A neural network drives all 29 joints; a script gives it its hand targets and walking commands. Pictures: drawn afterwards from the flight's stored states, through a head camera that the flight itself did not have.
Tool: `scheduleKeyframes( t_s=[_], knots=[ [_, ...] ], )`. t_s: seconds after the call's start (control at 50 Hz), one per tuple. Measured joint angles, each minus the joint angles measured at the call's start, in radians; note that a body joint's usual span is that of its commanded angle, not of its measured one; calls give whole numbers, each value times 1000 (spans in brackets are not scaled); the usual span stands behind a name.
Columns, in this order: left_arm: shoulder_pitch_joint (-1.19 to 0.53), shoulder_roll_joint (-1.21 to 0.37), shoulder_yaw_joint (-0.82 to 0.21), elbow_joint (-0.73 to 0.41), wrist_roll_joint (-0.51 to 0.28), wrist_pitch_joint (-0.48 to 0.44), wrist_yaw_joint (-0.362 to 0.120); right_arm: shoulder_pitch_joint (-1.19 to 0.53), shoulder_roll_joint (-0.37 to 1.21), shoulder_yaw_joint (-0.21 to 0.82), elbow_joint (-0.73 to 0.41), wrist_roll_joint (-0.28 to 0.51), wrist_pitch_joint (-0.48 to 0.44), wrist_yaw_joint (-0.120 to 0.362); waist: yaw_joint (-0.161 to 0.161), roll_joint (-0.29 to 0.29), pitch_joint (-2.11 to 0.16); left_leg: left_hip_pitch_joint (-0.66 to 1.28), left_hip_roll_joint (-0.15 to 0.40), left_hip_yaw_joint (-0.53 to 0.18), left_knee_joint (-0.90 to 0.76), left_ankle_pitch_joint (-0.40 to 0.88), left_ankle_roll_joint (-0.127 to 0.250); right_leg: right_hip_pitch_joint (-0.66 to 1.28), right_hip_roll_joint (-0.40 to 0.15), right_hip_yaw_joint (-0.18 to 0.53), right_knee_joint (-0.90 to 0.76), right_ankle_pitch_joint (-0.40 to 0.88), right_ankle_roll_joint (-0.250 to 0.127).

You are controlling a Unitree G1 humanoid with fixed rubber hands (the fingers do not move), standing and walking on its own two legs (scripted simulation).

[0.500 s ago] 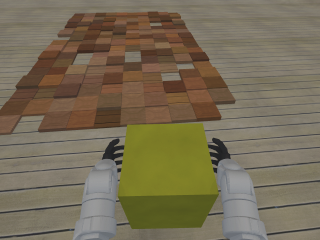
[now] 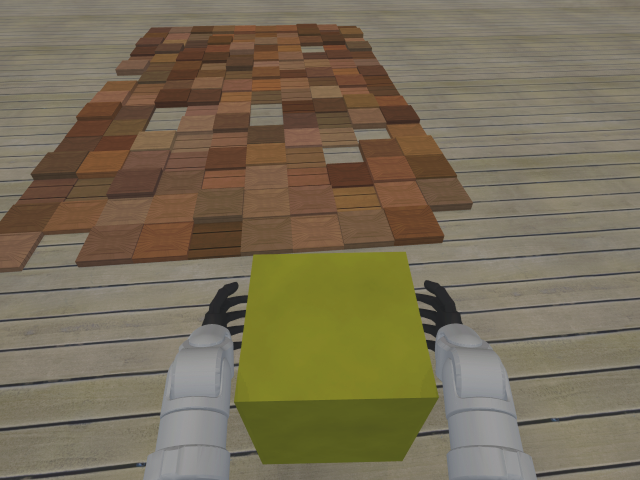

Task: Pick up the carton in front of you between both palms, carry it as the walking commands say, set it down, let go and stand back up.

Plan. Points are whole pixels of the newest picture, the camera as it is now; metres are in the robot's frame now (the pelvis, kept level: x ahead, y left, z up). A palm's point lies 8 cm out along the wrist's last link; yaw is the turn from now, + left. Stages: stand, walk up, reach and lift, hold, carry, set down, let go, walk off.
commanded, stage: hold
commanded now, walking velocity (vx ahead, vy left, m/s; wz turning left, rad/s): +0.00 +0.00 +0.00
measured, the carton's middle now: (331, 362) +0.29 +0.00 -0.03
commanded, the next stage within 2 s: carry in 0.36 s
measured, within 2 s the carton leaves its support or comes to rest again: neither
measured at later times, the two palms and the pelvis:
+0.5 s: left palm (216, 331) +0.28 +0.15 +0.06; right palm (449, 331) +0.28 -0.15 +0.06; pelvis +0.00 +0.00 +0.00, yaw -2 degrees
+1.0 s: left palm (242, 241) +0.42 +0.13 +0.09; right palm (445, 253) +0.40 -0.17 +0.08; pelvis +0.18 +0.00 +0.00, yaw -3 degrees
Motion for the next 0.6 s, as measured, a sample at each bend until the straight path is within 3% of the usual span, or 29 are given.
scheduleKeyframes(
  t_s=[0.42, 0.5, 0.56, 0.6],
  knots=[
    [-15, -3, 13, 4, 0, 1, 0, -16, 3, -10, 4, 0, 2, -2, 5, 1, -20, -61, 2, 18, 56, -26, 1, -63, -2, -8, 55, -24, 3],
    [11, 3, -1, -89, -38, 35, 13, -3, 1, 25, -72, 31, 35, -18, 12, 5, -75, -147, 19, 62, 115, -134, 7, -189, -23, -55, 187, -201, -4],
    [17, 6, -12, -180, -72, 77, 24, 4, -1, 47, -166, 56, 80, -35, 24, 10, -100, -188, 38, 85, 144, -91, -1, -223, -31, -116, 189, -153, -12],
    [29, 4, -32, -229, -94, 109, 36, 28, -6, 56, -236, 77, 119, -45, 18, 21, -124, -221, 55, 84, 210, -177, 0, -222, -21, -135, 174, -79, -25]
  ],
)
